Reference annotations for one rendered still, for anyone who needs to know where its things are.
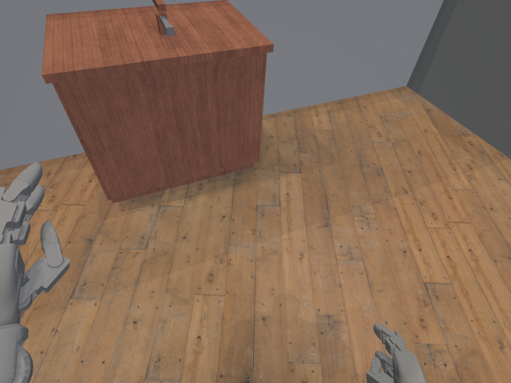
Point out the counter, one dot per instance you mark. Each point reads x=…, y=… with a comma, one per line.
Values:
x=152, y=111

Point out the left robot forearm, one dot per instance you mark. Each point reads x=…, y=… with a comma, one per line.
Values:
x=16, y=364

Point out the tap lever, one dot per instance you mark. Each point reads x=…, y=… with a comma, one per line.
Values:
x=169, y=29

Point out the right robot hand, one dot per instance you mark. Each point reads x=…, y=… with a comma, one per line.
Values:
x=403, y=368

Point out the left robot hand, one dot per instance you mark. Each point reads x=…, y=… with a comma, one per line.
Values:
x=17, y=206

